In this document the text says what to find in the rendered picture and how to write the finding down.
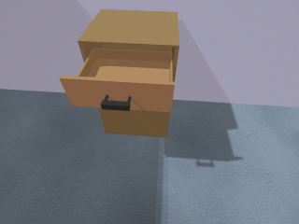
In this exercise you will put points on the cabinet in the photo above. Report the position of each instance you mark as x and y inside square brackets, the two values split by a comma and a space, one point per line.
[133, 30]

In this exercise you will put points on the handle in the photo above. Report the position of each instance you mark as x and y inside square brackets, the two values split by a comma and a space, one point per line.
[116, 105]

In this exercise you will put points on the drawer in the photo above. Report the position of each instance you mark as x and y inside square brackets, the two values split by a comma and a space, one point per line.
[145, 75]

